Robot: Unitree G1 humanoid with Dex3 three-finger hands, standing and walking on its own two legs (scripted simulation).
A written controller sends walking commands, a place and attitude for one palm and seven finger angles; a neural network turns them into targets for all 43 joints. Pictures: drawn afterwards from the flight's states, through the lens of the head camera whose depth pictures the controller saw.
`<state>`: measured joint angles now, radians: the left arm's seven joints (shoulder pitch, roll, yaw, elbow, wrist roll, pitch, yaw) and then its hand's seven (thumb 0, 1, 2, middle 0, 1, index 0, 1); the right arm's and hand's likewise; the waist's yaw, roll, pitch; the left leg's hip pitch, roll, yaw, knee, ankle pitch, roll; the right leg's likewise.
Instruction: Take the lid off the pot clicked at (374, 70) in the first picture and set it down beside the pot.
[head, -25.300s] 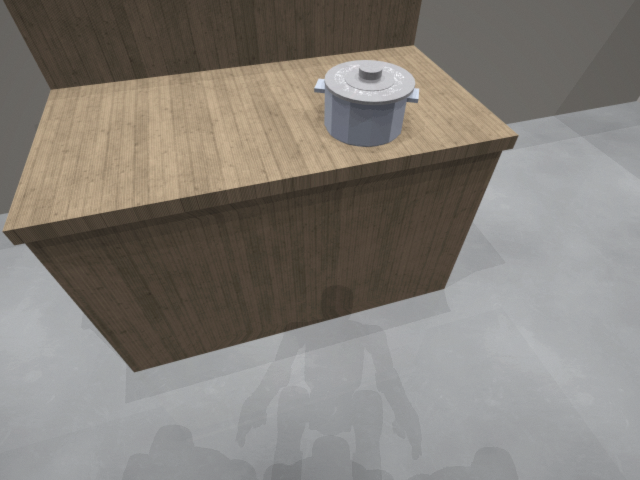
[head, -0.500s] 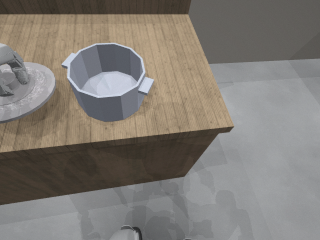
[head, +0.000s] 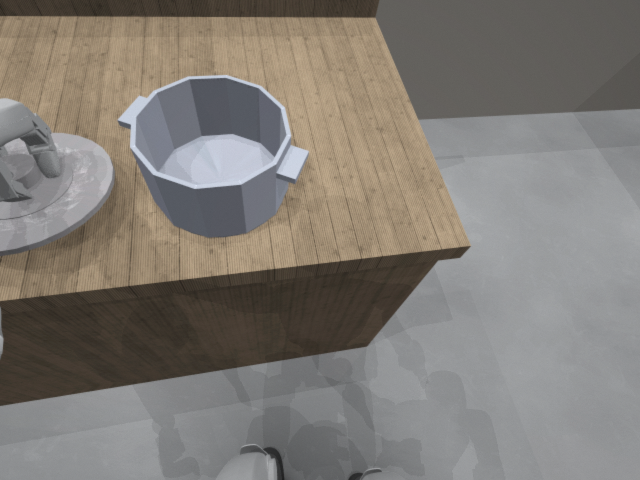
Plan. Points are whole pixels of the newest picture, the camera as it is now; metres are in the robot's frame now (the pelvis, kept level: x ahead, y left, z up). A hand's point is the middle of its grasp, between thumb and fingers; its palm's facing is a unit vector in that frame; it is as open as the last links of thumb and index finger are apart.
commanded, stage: lower the lid onto the table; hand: left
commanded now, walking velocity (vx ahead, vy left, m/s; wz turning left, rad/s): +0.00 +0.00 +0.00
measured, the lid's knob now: (13, 173) +0.49 +0.35 +0.05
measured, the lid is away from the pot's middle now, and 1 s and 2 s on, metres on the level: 0.24 0.25 0.25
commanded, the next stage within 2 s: open the fingers wide in 0.82 s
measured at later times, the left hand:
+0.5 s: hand (23, 184) +0.47 +0.34 +0.04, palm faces -0.51 -0.18 -0.84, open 7.0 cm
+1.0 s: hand (20, 198) +0.46 +0.35 +0.03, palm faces -0.47 -0.14 -0.87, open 6.8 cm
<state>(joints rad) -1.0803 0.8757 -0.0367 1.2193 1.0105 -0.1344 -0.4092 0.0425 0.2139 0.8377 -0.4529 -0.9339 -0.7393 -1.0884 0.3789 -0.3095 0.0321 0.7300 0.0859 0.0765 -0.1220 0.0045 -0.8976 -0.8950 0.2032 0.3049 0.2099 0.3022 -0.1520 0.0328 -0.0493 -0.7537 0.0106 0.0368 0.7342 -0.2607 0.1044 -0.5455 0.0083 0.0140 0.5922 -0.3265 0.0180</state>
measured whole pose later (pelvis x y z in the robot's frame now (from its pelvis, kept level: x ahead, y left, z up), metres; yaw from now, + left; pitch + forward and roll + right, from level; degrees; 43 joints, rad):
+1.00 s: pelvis -0.01 +0.01 -0.02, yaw -2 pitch +20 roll -7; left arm -1.00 0.90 0.07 1.17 1.04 -0.17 -0.33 0.03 0.20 0.82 -0.44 -1.00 -0.78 -1.10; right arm 0.37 -0.29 0.03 0.67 0.07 0.14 -0.09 0.00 -0.90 -0.90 0.20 0.30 0.21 0.30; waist -0.16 0.06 -0.08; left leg -0.94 0.03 0.03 0.89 -0.30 0.11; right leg -0.73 0.03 0.02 0.75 -0.38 0.01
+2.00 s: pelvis -0.02 +0.01 -0.02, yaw +0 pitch +19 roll -7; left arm -1.02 0.86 -0.01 1.18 1.05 -0.11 -0.29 0.00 0.00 0.68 -0.38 -0.85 -0.38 -0.85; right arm 0.36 -0.29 0.03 0.68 0.07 0.16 -0.07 0.00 -0.90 -0.90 0.20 0.30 0.21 0.30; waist -0.15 0.04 -0.09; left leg -0.94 0.01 0.02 0.90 -0.29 0.12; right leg -0.73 0.02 0.00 0.78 -0.39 -0.01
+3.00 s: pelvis -0.01 +0.00 -0.01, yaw +1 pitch +14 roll -5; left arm -1.08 0.85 -0.05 1.16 1.00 -0.07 -0.38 0.00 -0.01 0.67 -0.38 -0.84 -0.37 -0.84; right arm 0.36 -0.30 0.03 0.68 0.10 0.13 -0.08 0.01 -0.90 -0.90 0.20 0.30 0.21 0.30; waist -0.13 0.03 -0.09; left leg -0.75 -0.01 0.02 0.77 -0.26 0.11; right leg -0.55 0.01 0.02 0.66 -0.36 0.00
